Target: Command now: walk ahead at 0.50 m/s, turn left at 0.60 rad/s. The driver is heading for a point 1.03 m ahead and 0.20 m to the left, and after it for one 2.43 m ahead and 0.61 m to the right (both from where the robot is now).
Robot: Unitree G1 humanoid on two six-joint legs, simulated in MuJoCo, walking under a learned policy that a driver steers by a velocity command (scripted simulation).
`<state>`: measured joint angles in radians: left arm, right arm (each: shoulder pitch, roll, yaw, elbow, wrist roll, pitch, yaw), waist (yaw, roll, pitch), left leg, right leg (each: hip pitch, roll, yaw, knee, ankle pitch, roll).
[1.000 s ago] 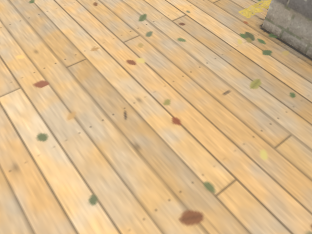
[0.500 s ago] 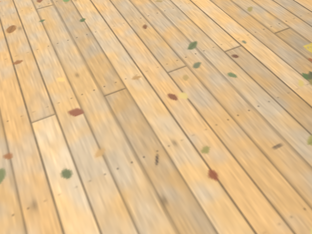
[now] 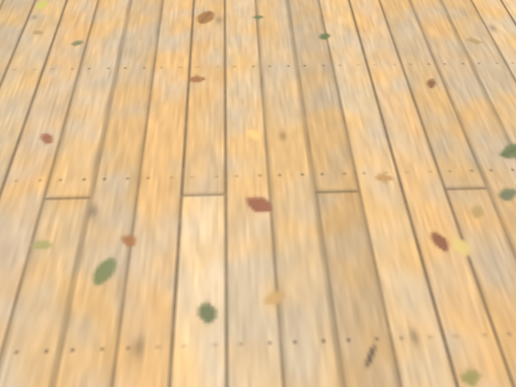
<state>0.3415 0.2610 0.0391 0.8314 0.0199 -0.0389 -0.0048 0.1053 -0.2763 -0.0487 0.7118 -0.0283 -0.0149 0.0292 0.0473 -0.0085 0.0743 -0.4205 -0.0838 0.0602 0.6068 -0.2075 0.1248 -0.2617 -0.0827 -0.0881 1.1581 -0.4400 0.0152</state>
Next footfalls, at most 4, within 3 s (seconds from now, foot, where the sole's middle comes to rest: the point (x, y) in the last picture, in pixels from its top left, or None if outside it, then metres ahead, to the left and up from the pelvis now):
0.44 right None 0.37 -0.06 -0.76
0.88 left None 0.21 0.10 -0.76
1.20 right None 0.29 -0.09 -0.76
2.26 right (226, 320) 0.60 0.13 -0.76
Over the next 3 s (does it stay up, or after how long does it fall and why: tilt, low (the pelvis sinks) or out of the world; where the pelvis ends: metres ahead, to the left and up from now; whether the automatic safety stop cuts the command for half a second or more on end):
stays up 0.81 0.27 0.02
